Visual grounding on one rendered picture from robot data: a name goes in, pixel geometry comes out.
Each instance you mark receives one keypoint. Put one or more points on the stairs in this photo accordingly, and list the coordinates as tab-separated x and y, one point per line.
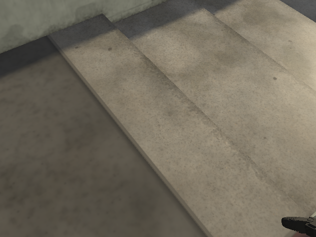
250	66

